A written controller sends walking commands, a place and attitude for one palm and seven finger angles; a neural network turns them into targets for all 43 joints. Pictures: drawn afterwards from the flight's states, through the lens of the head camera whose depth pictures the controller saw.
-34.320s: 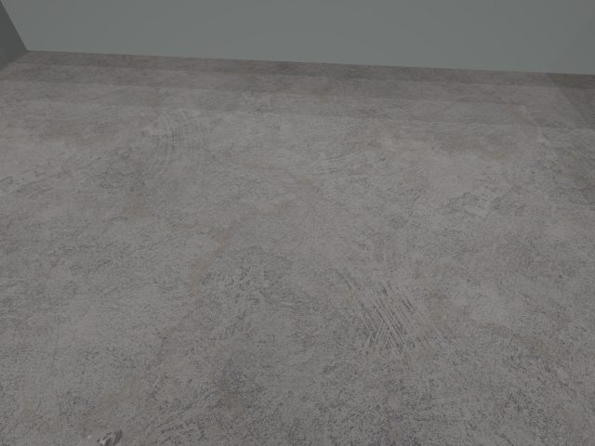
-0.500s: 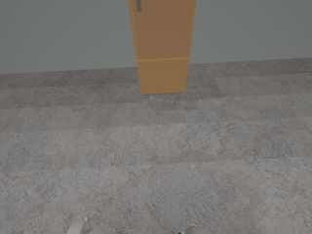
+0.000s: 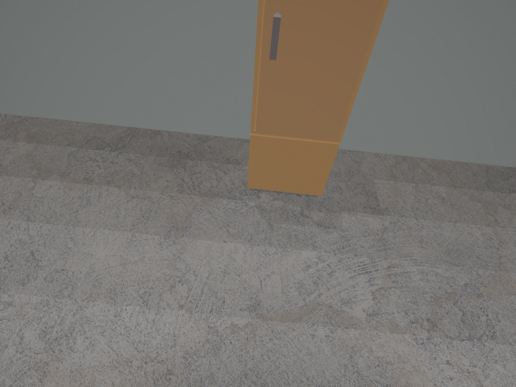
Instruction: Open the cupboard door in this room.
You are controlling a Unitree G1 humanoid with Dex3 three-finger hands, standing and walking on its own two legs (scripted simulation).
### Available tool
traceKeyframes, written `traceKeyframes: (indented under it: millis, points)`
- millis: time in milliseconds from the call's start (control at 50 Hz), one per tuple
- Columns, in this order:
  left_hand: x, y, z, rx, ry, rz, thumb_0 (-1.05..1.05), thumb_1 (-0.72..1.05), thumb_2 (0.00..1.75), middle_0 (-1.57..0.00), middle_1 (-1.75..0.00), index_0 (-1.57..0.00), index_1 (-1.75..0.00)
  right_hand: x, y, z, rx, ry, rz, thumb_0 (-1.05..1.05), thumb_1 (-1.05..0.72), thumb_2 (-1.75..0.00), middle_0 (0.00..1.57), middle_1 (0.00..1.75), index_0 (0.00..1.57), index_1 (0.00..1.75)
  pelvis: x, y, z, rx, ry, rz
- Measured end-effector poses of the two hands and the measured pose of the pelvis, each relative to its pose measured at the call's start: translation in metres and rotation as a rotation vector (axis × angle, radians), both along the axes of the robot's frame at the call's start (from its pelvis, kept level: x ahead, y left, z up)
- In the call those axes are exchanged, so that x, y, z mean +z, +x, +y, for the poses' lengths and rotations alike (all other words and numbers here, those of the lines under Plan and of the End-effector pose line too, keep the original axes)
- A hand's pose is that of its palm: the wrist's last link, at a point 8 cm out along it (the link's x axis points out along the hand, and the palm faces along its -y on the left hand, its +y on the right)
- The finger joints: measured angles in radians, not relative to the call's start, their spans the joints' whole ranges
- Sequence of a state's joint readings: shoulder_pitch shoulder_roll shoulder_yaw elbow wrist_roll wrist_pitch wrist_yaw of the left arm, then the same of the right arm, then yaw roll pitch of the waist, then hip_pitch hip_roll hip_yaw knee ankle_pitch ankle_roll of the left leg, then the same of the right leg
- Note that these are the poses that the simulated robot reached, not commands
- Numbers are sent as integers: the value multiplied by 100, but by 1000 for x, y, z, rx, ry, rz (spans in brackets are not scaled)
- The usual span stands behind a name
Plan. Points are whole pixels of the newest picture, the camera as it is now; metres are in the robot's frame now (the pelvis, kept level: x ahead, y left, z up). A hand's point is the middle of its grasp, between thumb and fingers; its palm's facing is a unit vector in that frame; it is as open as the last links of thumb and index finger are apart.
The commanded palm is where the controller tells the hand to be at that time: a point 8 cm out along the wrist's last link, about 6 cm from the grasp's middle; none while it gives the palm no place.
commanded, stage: stand and wait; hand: left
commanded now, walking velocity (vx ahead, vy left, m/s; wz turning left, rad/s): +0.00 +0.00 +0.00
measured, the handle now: (275, 35) +1.12 +0.07 +0.05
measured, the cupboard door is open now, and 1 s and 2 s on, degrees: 0 0 0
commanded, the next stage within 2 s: look at it before walking up in 0.76 s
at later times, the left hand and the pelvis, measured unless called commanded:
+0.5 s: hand out of the picture +0.02 +0.15 -0.17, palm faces +0.04 -0.98 -0.19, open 7.4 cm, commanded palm none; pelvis +0.03 -0.01 +0.01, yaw +0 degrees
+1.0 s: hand out of the picture -0.02 +0.12 -0.17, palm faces +0.06 -0.99 -0.13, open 7.4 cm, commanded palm none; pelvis +0.03 -0.02 +0.01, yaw +0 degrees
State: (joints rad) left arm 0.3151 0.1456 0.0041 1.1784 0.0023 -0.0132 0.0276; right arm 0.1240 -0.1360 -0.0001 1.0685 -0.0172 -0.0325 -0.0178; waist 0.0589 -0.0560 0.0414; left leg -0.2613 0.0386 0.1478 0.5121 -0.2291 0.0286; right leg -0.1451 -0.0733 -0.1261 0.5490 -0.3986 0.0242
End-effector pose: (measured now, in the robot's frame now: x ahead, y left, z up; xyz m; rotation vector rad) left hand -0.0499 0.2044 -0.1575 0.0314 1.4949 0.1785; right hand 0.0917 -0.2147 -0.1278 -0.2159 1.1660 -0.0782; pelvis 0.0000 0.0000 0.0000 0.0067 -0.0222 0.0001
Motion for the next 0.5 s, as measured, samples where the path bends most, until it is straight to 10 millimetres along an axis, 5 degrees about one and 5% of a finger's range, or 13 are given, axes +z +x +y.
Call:
traceKeyframes:
  millis: [200,340,500]
  points:
    - [15,30,-1,-54,25,-13,0,91,90,-20,-30,-19,-30,-7,-14,-6,-97,21,58,-3,-95,-90,20,30,20,30,7,19,1,-8,3,12]
    - [16,59,-1,-73,44,-70,0,91,90,-20,-30,-19,-30,-9,-52,-18,-118,2,176,-2,-93,-90,20,30,20,30,8,26,-5,-3,6,9]
    - [18,68,-1,-77,64,-80,1,91,90,-20,-30,-19,-30,-12,-94,-11,-142,33,296,0,-91,-90,20,30,20,30,8,29,-12,5,6,1]
